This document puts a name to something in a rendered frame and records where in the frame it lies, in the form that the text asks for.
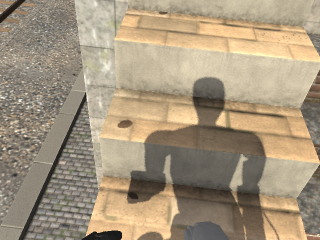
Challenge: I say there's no right robot thigh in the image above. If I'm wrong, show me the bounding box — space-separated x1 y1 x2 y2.
183 221 229 240

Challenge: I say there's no left robot hand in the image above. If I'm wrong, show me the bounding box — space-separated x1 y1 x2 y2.
81 230 122 240

